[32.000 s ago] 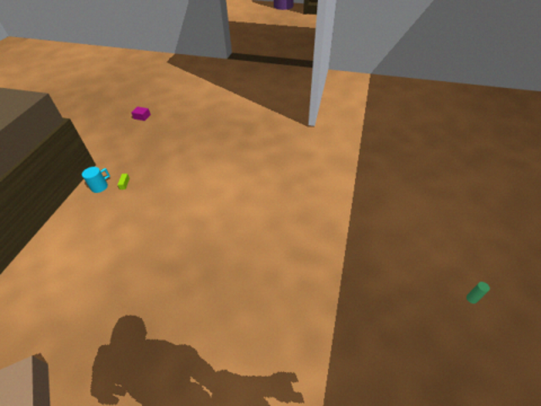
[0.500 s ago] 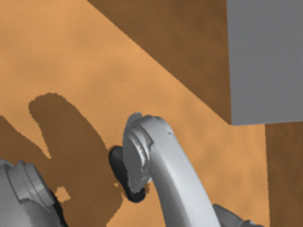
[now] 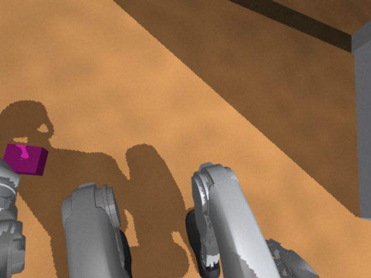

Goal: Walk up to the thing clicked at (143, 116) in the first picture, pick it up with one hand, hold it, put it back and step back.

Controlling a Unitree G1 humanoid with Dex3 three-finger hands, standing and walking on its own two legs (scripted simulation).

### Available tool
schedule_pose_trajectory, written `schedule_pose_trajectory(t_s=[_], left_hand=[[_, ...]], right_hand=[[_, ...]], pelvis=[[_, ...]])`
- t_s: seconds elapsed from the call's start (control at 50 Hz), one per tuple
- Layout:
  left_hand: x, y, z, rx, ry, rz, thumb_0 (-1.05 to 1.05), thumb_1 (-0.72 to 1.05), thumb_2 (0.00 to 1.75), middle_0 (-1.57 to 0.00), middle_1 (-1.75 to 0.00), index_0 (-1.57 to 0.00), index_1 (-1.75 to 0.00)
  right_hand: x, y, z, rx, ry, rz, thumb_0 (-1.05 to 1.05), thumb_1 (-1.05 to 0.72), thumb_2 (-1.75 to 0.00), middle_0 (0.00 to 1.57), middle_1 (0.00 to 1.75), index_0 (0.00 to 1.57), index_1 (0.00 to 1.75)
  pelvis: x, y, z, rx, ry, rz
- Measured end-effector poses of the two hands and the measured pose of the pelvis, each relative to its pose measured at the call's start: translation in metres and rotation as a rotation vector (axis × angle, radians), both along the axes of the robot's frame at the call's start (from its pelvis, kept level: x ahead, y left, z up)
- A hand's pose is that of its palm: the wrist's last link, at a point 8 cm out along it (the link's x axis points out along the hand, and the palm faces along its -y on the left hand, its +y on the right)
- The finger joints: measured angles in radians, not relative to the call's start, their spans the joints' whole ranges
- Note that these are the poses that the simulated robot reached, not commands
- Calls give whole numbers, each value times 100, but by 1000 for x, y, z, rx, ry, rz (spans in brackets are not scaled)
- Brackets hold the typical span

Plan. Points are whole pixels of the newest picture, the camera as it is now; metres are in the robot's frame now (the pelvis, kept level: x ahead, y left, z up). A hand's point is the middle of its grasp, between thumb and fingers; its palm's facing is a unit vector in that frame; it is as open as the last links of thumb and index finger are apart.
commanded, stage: withdraw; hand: left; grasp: from above
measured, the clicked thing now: (25, 160) +0.42 +0.39 -0.32
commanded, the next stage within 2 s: home in 0.42 s
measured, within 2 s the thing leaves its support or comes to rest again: neither
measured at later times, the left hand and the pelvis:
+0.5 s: hand out of the picture +0.40 +0.39 -0.18, palm faces -0.44 -0.16 -0.88, open 13.4 cm; pelvis +0.00 -0.01 -0.02, yaw +3 degrees
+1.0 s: hand out of the picture +0.32 +0.35 -0.03, palm faces -0.31 -0.49 -0.81, open 9.7 cm; pelvis +0.00 +0.00 +0.08, yaw +5 degrees
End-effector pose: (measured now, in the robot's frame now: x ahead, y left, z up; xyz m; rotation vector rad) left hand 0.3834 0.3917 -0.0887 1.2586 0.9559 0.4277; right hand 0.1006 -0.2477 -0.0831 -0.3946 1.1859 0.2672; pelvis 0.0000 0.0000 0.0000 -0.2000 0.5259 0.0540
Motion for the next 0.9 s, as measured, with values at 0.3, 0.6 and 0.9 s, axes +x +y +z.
schedule_pose_trajectory(t_s=[0.3, 0.6, 0.9], left_hand=[[-20, -23, -6, -91, 123, -428, 0, -29, 82, -26, -85, -27, -84], [34, 6, -23, -52, 50, -649, 0, -39, 91, -15, -96, -17, -93], [-23, -7, 72, -207, -66, -547, 0, 15, 93, -24, -60, -23, -61]], right_hand=[[32, -14, -15, -94, -55, 21, 1, -89, -89, 20, 29, 20, 30], [-6, -22, -27, -266, 164, -70, 1, -89, -89, 20, 30, 20, 30], [32, -11, 19, -218, 61, -153, 1, -89, -89, 20, 30, 20, 30]], pelvis=[[-8, -13, -1, 80, -21, 43], [2, -2, -22, 28, 4, 29], [2, 0, 37, 40, 59, 49]])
